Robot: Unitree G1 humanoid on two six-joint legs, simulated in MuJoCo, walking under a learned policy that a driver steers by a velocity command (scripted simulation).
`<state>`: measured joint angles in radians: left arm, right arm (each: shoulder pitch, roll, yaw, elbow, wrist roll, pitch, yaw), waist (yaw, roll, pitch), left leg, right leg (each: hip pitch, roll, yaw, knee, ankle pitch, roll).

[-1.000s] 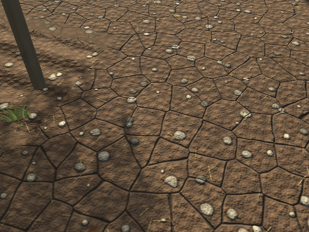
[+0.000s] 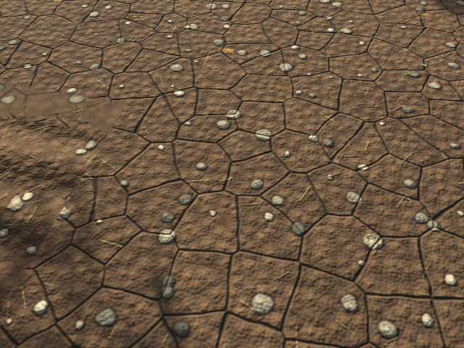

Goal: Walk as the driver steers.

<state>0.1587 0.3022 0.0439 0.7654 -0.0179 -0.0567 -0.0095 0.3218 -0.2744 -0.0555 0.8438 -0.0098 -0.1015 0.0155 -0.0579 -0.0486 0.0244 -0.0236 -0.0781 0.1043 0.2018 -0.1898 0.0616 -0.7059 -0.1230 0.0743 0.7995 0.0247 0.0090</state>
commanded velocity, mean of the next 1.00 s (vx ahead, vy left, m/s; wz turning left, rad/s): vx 0.17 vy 0.00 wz -0.14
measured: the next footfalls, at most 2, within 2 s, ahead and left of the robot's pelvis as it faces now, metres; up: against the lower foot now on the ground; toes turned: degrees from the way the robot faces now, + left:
right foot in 0.20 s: +0.30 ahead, -0.15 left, +0.00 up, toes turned -7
left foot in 0.60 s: +0.36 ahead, +0.09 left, +0.00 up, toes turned -8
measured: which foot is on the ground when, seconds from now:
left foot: down 0.00-0.20, up 0.22-0.58, down 0.60-1.00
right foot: up 0.00-0.18, down 0.20-1.00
